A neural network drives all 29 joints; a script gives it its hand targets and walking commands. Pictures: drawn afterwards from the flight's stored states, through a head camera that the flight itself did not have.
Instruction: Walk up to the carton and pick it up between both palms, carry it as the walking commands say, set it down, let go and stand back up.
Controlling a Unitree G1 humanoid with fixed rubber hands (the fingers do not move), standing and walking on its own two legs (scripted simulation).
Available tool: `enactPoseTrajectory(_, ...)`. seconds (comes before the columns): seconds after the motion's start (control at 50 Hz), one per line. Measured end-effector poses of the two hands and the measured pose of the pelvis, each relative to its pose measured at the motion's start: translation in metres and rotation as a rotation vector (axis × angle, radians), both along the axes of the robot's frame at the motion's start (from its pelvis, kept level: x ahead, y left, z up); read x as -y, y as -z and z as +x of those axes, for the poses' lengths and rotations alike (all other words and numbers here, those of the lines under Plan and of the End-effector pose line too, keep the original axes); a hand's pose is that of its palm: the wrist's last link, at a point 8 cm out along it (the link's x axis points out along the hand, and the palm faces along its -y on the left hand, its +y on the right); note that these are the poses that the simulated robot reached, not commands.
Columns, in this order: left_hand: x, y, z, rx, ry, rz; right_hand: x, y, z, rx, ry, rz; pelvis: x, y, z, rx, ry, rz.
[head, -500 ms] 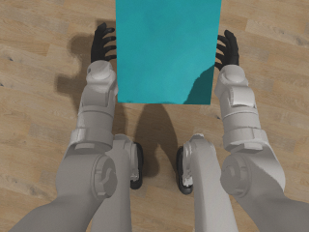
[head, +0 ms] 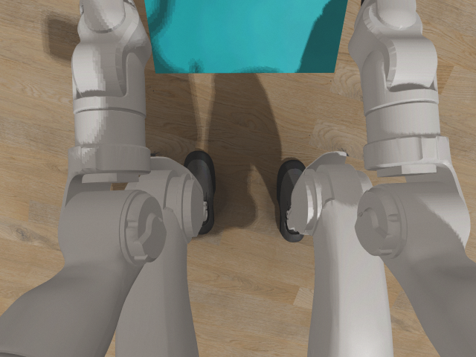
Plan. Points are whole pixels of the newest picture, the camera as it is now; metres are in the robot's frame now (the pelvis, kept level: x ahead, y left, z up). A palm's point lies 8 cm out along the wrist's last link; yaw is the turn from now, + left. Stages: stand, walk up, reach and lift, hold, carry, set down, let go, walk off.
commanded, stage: set down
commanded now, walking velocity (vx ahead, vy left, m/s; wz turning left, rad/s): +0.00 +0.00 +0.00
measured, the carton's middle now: out of the picture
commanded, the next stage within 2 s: none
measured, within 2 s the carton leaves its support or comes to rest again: rests again in 1.58 s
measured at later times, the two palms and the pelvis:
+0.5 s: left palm out of the picture +0.58 +0.15 -0.19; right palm out of the picture +0.55 -0.15 -0.22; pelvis +0.02 +0.00 -0.03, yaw +0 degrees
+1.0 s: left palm out of the picture +0.60 +0.15 -0.24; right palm out of the picture +0.58 -0.16 -0.26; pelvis +0.03 +0.00 -0.07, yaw +0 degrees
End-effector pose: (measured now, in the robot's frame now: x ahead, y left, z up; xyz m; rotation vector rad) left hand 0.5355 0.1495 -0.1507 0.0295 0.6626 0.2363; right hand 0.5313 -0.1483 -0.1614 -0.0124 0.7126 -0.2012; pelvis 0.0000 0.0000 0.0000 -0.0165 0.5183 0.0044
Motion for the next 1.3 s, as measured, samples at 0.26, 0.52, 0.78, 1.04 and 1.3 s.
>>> enactPoseTrajectory(0.26,0.009,0.012,0.018,-0.082,0.085,-0.043,0.014,0.009,0.008,-0.071,-0.025,-0.061,-0.001,0.009,0.001,0.011,0.002,-0.002)
enactPoseTrajectory(0.52,-0.004,0.036,0.047,-0.030,0.068,0.045,0.003,0.053,0.027,-0.035,-0.080,0.047,0.004,0.034,0.017,-0.029,0.005,0.010)
enactPoseTrajectory(0.78,-0.007,0.109,0.036,-0.207,0.157,-0.034,0.014,0.104,0.029,-0.155,-0.138,0.033,0.000,0.053,0.025,-0.084,0.008,-0.001)
enactPoseTrajectory(1.04,-0.002,0.099,0.052,-0.117,0.131,-0.028,0.014,0.101,0.042,-0.076,-0.104,0.029,0.003,0.072,0.027,-0.044,0.010,0.008)
enactPoseTrajectory(1.3,-0.004,0.106,0.053,-0.130,0.135,-0.030,0.014,0.106,0.045,-0.079,-0.115,0.055,0.002,0.078,0.028,-0.046,0.012,0.005)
